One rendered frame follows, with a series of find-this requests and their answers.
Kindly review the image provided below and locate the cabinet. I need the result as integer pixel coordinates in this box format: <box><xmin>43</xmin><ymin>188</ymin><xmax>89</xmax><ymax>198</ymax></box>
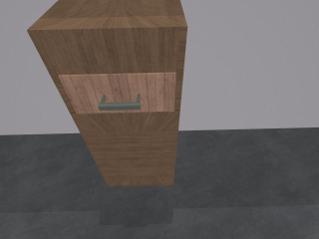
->
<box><xmin>27</xmin><ymin>0</ymin><xmax>187</xmax><ymax>187</ymax></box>

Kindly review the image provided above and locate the drawer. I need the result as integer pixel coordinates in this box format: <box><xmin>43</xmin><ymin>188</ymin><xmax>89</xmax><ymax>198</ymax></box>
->
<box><xmin>58</xmin><ymin>72</ymin><xmax>176</xmax><ymax>114</ymax></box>

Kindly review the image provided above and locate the handle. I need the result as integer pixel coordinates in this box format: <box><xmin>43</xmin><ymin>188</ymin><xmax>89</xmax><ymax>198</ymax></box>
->
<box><xmin>98</xmin><ymin>94</ymin><xmax>141</xmax><ymax>111</ymax></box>

